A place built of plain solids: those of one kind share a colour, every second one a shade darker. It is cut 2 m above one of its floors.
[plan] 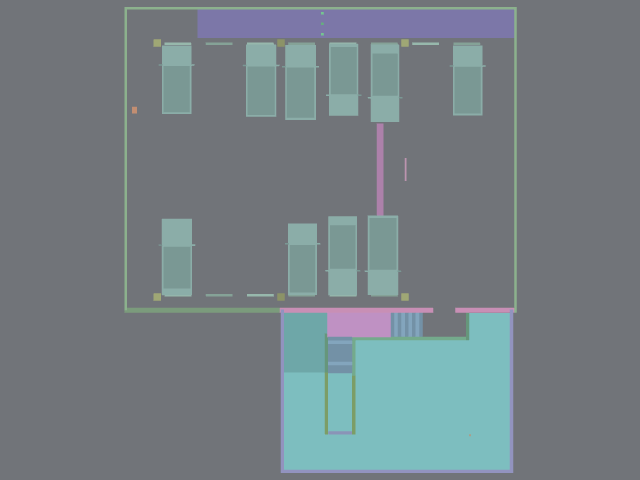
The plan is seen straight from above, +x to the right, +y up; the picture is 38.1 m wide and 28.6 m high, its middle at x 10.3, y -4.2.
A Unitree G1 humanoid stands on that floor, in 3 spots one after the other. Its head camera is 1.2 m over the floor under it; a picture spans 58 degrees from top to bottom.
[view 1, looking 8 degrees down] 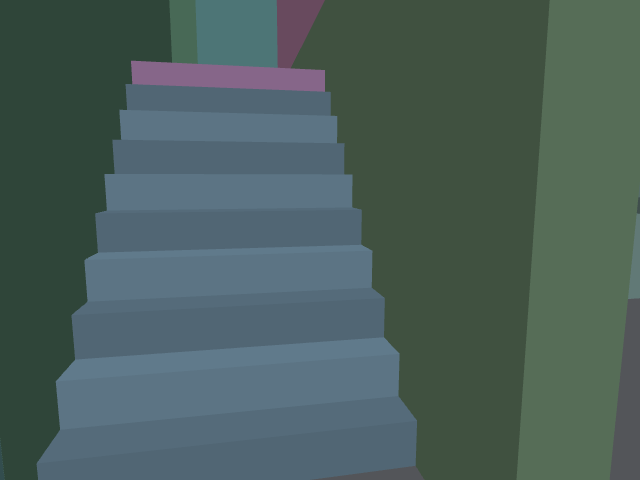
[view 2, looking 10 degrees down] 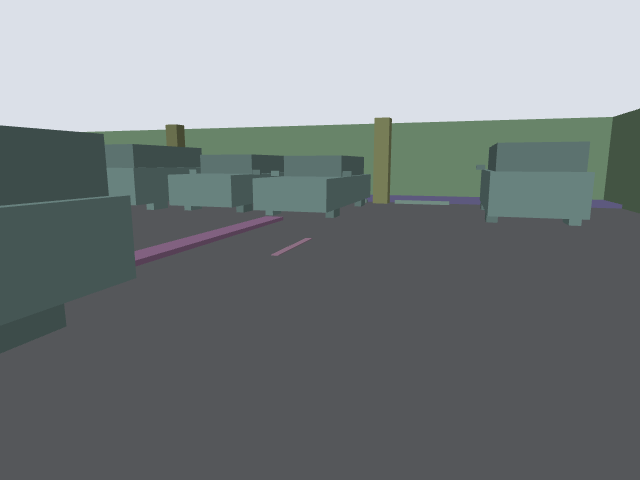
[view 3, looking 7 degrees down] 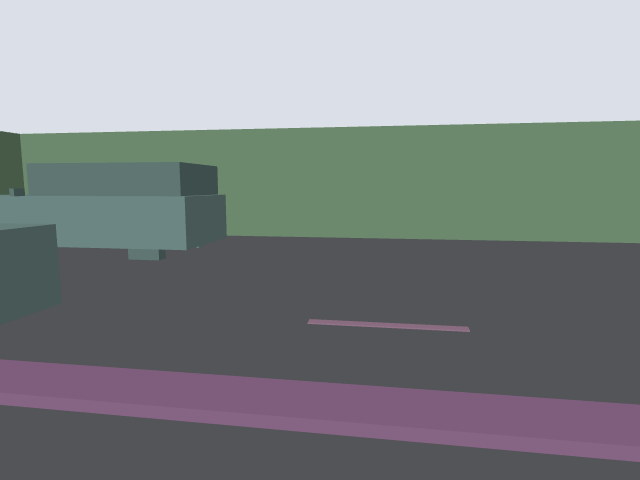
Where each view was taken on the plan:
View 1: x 17.99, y -9.26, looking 169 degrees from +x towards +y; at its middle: stair_step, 2.49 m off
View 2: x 17.71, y -5.84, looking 108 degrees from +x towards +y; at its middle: ground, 6.91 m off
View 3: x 11.71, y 0.00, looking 9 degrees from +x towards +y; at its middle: ground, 9.85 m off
